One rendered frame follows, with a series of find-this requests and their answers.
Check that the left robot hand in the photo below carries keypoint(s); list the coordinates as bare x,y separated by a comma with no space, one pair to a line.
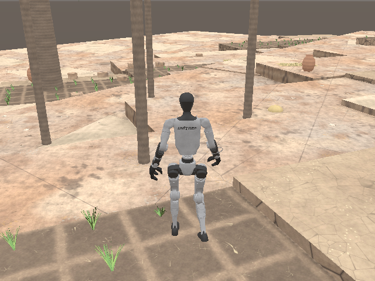
152,172

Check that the right robot hand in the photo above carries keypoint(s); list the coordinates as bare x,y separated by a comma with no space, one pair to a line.
215,163

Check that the robot left forearm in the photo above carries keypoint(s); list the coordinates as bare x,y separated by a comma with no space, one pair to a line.
157,157

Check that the robot right forearm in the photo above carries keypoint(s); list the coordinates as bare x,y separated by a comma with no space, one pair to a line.
215,151

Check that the right robot shin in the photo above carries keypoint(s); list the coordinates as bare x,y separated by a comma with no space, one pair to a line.
201,214

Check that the robot left foot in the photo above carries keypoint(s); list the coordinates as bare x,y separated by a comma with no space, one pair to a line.
175,230

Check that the robot left upper arm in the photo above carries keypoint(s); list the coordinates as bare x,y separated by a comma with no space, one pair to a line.
169,123

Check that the robot right upper arm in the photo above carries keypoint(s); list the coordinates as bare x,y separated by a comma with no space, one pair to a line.
205,123

